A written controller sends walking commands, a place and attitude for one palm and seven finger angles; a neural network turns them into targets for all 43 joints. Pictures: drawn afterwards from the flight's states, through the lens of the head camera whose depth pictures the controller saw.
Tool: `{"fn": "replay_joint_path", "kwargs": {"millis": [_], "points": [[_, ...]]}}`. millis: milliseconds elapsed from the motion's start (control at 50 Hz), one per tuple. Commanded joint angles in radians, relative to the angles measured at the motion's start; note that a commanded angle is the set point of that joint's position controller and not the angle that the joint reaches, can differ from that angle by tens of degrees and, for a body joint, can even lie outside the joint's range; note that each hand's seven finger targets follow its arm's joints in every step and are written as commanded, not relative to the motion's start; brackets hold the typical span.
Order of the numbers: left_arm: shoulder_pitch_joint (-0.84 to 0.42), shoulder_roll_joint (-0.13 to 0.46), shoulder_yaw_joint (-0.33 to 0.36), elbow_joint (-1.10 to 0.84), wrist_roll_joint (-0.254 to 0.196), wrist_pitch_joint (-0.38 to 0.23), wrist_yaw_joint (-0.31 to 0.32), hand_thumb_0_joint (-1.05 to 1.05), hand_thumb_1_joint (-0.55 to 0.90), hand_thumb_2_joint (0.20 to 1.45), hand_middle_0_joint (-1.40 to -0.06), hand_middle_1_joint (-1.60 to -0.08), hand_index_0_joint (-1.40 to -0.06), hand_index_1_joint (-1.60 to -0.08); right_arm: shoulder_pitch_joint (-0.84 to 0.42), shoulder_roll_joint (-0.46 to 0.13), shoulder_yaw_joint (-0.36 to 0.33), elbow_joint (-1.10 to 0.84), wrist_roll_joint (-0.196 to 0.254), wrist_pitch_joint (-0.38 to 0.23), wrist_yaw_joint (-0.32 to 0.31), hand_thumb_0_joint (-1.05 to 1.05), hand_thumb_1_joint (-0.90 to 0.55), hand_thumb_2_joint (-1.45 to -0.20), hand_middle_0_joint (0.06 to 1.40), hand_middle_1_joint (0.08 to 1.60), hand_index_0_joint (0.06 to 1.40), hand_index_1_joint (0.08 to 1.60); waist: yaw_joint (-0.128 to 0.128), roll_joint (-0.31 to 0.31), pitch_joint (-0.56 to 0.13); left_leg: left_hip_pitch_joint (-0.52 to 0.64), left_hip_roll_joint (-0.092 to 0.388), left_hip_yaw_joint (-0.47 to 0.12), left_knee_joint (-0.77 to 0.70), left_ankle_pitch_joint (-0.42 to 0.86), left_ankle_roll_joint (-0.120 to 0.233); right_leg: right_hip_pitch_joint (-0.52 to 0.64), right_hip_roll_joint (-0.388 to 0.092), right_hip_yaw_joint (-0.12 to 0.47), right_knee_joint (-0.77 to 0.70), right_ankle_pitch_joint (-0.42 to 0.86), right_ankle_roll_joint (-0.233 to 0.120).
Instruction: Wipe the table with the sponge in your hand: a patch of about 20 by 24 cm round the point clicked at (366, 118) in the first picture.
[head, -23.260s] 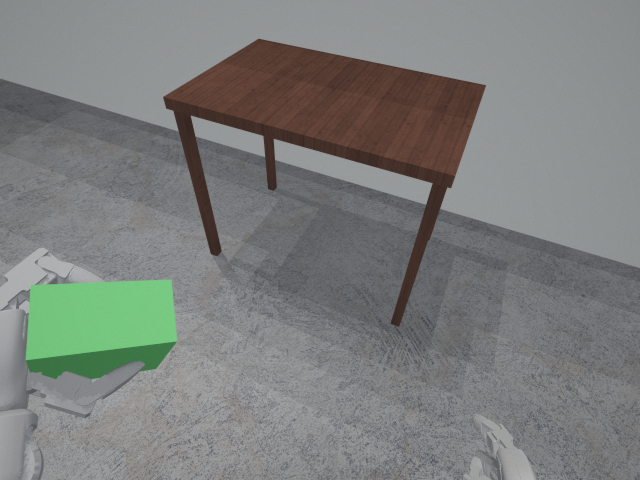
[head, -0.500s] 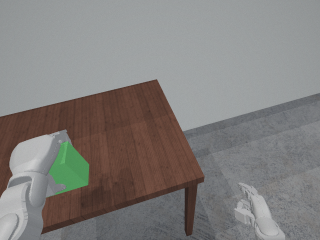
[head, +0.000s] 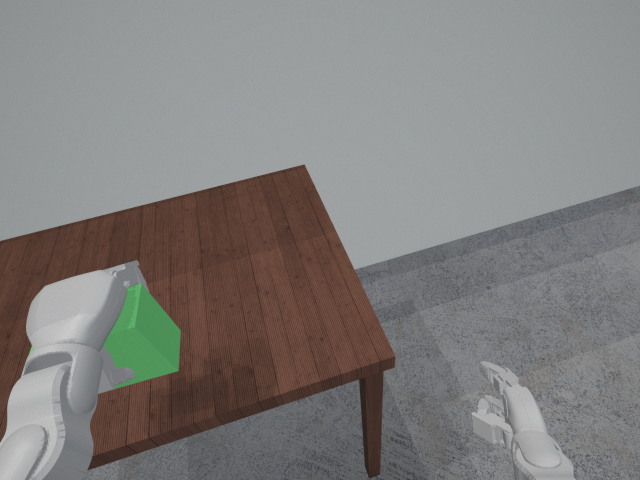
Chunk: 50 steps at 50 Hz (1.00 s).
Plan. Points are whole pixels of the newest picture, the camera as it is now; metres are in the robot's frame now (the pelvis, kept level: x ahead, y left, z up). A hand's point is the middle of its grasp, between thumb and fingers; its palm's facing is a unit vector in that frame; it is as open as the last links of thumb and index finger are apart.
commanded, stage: move the sponge above the wiping area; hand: left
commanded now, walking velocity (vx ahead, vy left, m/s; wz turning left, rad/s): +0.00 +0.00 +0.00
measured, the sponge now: (121, 348) +0.22 +0.29 +0.08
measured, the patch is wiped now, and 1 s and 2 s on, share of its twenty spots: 0.00 0.00 0.00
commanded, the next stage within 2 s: none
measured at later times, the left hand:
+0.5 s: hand (108, 337) +0.22 +0.29 +0.10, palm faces +0.02 -0.07 -1.00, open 10.2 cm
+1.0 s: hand (110, 335) +0.23 +0.31 +0.08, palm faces -0.01 -0.09 -1.00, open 10.2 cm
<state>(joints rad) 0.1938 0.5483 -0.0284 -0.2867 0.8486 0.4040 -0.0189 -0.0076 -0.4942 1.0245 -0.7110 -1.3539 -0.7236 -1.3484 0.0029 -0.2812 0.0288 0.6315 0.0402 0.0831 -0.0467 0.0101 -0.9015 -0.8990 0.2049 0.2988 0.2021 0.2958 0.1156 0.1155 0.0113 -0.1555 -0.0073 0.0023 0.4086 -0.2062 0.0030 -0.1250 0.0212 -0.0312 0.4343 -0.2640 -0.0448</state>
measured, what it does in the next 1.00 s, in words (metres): stands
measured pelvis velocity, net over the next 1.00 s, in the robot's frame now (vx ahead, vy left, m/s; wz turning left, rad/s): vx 0.01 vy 0.01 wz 0.00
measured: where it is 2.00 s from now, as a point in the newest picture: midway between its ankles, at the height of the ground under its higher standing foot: outside the picture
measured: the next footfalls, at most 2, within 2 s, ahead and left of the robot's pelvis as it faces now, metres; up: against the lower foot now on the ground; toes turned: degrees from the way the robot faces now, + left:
none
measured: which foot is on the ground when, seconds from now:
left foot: down 0.00-1.00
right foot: down 0.00-1.00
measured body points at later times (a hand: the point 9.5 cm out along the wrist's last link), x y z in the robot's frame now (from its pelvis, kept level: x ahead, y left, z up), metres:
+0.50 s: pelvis +0.00 +0.00 +0.00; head +0.00 -0.04 +0.45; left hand +0.22 +0.29 +0.15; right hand +0.25 -0.21 -0.09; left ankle +0.01 +0.12 -0.74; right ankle -0.02 -0.09 -0.74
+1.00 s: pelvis +0.01 +0.01 +0.00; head +0.01 -0.03 +0.45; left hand +0.23 +0.31 +0.14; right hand +0.25 -0.20 -0.09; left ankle +0.01 +0.12 -0.74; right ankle -0.02 -0.09 -0.74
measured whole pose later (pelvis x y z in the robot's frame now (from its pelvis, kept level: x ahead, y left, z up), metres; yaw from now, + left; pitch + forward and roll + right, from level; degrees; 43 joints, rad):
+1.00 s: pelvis +0.01 +0.01 +0.00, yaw +0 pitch -2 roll +0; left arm 0.17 0.51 -0.03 -0.15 0.88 0.37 0.02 -0.01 -0.49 1.03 -0.71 -1.35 -0.72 -1.35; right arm 0.03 -0.28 0.02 0.65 0.04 0.09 -0.04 0.01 -0.90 -0.90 0.21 0.30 0.20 0.30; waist 0.11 0.10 0.01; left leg -0.16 -0.02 0.01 0.41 -0.22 0.02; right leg -0.13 0.01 -0.02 0.42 -0.26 -0.03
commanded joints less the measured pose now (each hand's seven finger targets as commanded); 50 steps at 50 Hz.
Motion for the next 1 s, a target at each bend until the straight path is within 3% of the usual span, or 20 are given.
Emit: {"fn": "replay_joint_path", "kwargs": {"millis": [0, 20, 40, 120, 140, 220, 240, 380, 420, 440, 520, 540, 620, 640, 720, 740, 820, 840, 920, 980], "points": [[-0.202, 0.233, 0.170, -0.176, 0.036, 0.011, 0.055, 0.000, 0.100, 1.300, -1.200, -1.600, -1.200, -1.600, -0.217, -0.093, -0.036, -0.182, 0.005, -0.055, -0.006, 0.000, -0.900, -0.900, 0.200, 0.300, 0.200, 0.300, 0.003, -0.061, -0.190, 0.059, -0.029, -0.040, -0.015, 0.250, 0.045, 0.029, -0.017, 0.108, -0.074, 0.239, -0.016], [-0.189, 0.263, 0.205, -0.179, 0.039, 0.020, 0.055, 0.000, 0.100, 1.300, -1.200, -1.600, -1.200, -1.600, -0.248, -0.093, -0.032, -0.183, 0.005, -0.060, -0.005, 0.000, -0.900, -0.900, 0.200, 0.300, 0.200, 0.300, 0.013, -0.053, -0.177, 0.063, -0.032, -0.044, -0.016, 0.234, 0.045, 0.022, -0.005, 0.137, -0.080, 0.217, -0.025], [-0.173, 0.208, 0.156, -0.180, 0.026, 0.020, 0.050, 0.000, 0.100, 1.300, -1.200, -1.600, -1.200, -1.600, -0.221, -0.088, -0.033, -0.193, 0.007, -0.062, -0.007, 0.000, -0.900, -0.900, 0.200, 0.300, 0.200, 0.300, -0.002, -0.065, -0.190, 0.053, -0.026, -0.029, -0.008, 0.248, 0.049, 0.039, -0.017, 0.099, -0.064, 0.251, -0.014], [-0.141, 0.281, 0.223, -0.196, 0.036, 0.019, 0.043, 0.000, 0.100, 1.300, -1.200, -1.600, -1.200, -1.600, -0.239, -0.096, -0.034, -0.186, 0.005, -0.057, -0.007, 0.000, -0.900, -0.900, 0.200, 0.300, 0.200, 0.300, 0.011, -0.059, -0.185, 0.060, -0.032, -0.042, -0.005, 0.248, 0.048, 0.032, -0.006, 0.143, -0.067, 0.250, -0.023], [-0.151, 0.224, 0.168, -0.203, 0.031, 0.014, 0.037, 0.000, 0.100, 1.300, -1.200, -1.600, -1.200, -1.600, -0.220, -0.089, -0.031, -0.198, 0.005, -0.060, -0.007, 0.000, -0.900, -0.900, 0.200, 0.300, 0.200, 0.300, 0.002, -0.066, -0.198, 0.056, -0.030, -0.031, -0.001, 0.254, 0.052, 0.033, -0.018, 0.103, -0.061, 0.262, -0.012], [-0.143, 0.274, 0.222, -0.192, 0.032, -0.014, 0.049, 0.000, 0.100, 1.300, -1.200, -1.600, -1.200, -1.600, -0.218, -0.093, -0.037, -0.183, 0.004, -0.065, -0.011, 0.000, -0.900, -0.900, 0.200, 0.300, 0.200, 0.300, 0.003, -0.059, -0.172, 0.066, -0.029, -0.042, -0.004, 0.237, 0.049, 0.013, -0.003, 0.138, -0.075, 0.233, -0.023], [-0.169, 0.220, 0.168, -0.193, 0.033, -0.019, 0.048, 0.000, 0.100, 1.300, -1.200, -1.600, -1.200, -1.600, -0.203, -0.087, -0.033, -0.193, 0.003, -0.069, -0.011, 0.000, -0.900, -0.900, 0.200, 0.300, 0.200, 0.300, -0.004, -0.060, -0.184, 0.061, -0.028, -0.031, -0.004, 0.240, 0.053, 0.016, -0.016, 0.097, -0.070, 0.239, -0.013], [-0.181, 0.257, 0.205, -0.121, 0.043, -0.046, 0.075, 0.000, 0.100, 1.300, -1.200, -1.600, -1.200, -1.600, -0.183, -0.094, -0.046, -0.166, 0.000, -0.077, -0.020, 0.000, -0.900, -0.900, 0.200, 0.300, 0.200, 0.300, 0.001, -0.072, -0.179, 0.064, -0.026, -0.036, -0.008, 0.234, 0.051, 0.016, -0.015, 0.102, -0.079, 0.230, -0.015], [-0.216, 0.279, 0.221, -0.126, 0.048, -0.037, 0.078, 0.000, 0.100, 1.300, -1.200, -1.600, -1.200, -1.600, -0.220, -0.095, -0.039, -0.161, 0.003, -0.073, -0.020, 0.000, -0.900, -0.900, 0.200, 0.300, 0.200, 0.300, 0.002, -0.036, -0.170, 0.073, -0.030, -0.042, -0.017, 0.212, 0.046, 0.008, -0.003, 0.134, -0.092, 0.194, -0.027], [-0.228, 0.217, 0.165, -0.123, 0.043, -0.037, 0.075, 0.000, 0.100, 1.300, -1.200, -1.600, -1.200, -1.600, -0.203, -0.088, -0.038, -0.172, 0.005, -0.076, -0.020, 0.000, -0.900, -0.900, 0.200, 0.300, 0.200, 0.300, -0.007, -0.044, -0.176, 0.064, -0.026, -0.033, -0.016, 0.213, 0.049, 0.011, -0.013, 0.092, -0.083, 0.195, -0.017], [-0.245, 0.244, 0.182, -0.085, 0.047, -0.032, 0.070, 0.000, 0.100, 1.300, -1.200, -1.600, -1.200, -1.600, -0.227, -0.093, -0.035, -0.160, 0.005, -0.075, -0.020, 0.000, -0.900, -0.900, 0.200, 0.300, 0.200, 0.300, 0.000, -0.027, -0.160, 0.071, -0.029, -0.046, -0.030, 0.198, 0.046, 0.000, -0.002, 0.116, -0.097, 0.169, -0.027], [-0.255, 0.191, 0.133, -0.090, 0.038, -0.037, 0.068, 0.000, 0.100, 1.300, -1.200, -1.600, -1.200, -1.600, -0.199, -0.088, -0.038, -0.168, 0.007, -0.078, -0.023, 0.000, -0.900, -0.900, 0.200, 0.300, 0.200, 0.300, -0.016, -0.038, -0.185, 0.069, -0.023, -0.032, -0.025, 0.202, 0.051, 0.014, -0.012, 0.080, -0.086, 0.185, -0.017], [-0.250, 0.257, 0.193, -0.058, 0.049, -0.041, 0.068, 0.000, 0.100, 1.300, -1.200, -1.600, -1.200, -1.600, -0.216, -0.096, -0.039, -0.154, 0.005, -0.073, -0.022, 0.000, -0.900, -0.900, 0.200, 0.300, 0.200, 0.300, -0.004, -0.058, -0.184, 0.073, -0.027, -0.044, -0.029, 0.200, 0.048, 0.014, -0.001, 0.114, -0.094, 0.178, -0.025], [-0.298, 0.212, 0.143, -0.063, 0.055, -0.045, 0.065, 0.000, 0.100, 1.300, -1.200, -1.600, -1.200, -1.600, -0.202, -0.090, -0.033, -0.161, 0.003, -0.074, -0.022, 0.000, -0.900, -0.900, 0.200, 0.300, 0.200, 0.300, -0.012, -0.055, -0.198, 0.069, -0.025, -0.032, -0.026, 0.209, 0.050, 0.014, -0.012, 0.079, -0.088, 0.194, -0.018], [-0.264, 0.258, 0.197, -0.041, 0.062, -0.048, 0.076, 0.000, 0.100, 1.300, -1.200, -1.600, -1.200, -1.600, -0.212, -0.096, -0.039, -0.151, 0.003, -0.068, -0.017, 0.000, -0.900, -0.900, 0.200, 0.300, 0.200, 0.300, 0.003, -0.039, -0.191, 0.078, -0.025, -0.048, -0.029, 0.227, 0.046, 0.017, 0.000, 0.109, -0.089, 0.206, -0.031], [-0.286, 0.206, 0.150, -0.065, 0.060, -0.054, 0.075, 0.000, 0.100, 1.300, -1.200, -1.600, -1.200, -1.600, -0.194, -0.091, -0.039, -0.160, 0.004, -0.069, -0.016, 0.000, -0.900, -0.900, 0.200, 0.300, 0.200, 0.300, -0.009, -0.038, -0.219, 0.080, -0.019, -0.037, -0.024, 0.242, 0.049, 0.026, -0.010, 0.073, -0.076, 0.224, -0.023], [-0.209, 0.240, 0.196, -0.069, 0.065, -0.045, 0.088, 0.000, 0.100, 1.300, -1.200, -1.600, -1.200, -1.600, -0.205, -0.097, -0.043, -0.156, 0.001, -0.061, -0.004, 0.000, -0.900, -0.900, 0.200, 0.300, 0.200, 0.300, 0.010, -0.025, -0.213, 0.083, -0.019, -0.054, -0.025, 0.280, 0.043, 0.033, 0.000, 0.100, -0.071, 0.254, -0.034], [-0.204, 0.168, 0.134, -0.080, 0.053, -0.043, 0.087, 0.000, 0.100, 1.300, -1.200, -1.600, -1.200, -1.600, -0.185, -0.087, -0.044, -0.169, 0.005, -0.062, -0.003, 0.000, -0.900, -0.900, 0.200, 0.300, 0.200, 0.300, -0.006, -0.027, -0.206, 0.074, -0.013, -0.041, -0.022, 0.281, 0.047, 0.031, -0.011, 0.063, -0.065, 0.261, -0.024], [-0.216, 0.221, 0.173, -0.074, 0.065, -0.031, 0.091, 0.000, 0.100, 1.300, -1.200, -1.600, -1.200, -1.600, -0.210, -0.097, -0.043, -0.160, 0.003, -0.053, -0.004, 0.000, -0.900, -0.900, 0.200, 0.300, 0.200, 0.300, 0.004, -0.035, -0.197, 0.079, -0.016, -0.057, -0.030, 0.256, 0.044, 0.019, 0.001, 0.098, -0.075, 0.228, -0.033], [-0.231, 0.174, 0.125, -0.073, 0.066, -0.045, 0.091, 0.000, 0.100, 1.300, -1.200, -1.600, -1.200, -1.600, -0.171, -0.095, -0.051, -0.157, 0.002, -0.055, -0.003, 0.000, -0.900, -0.900, 0.200, 0.300, 0.200, 0.300, -0.010, -0.052, -0.217, 0.081, -0.009, -0.056, -0.022, 0.284, 0.046, 0.018, -0.007, 0.066, -0.063, 0.252, -0.024]]}}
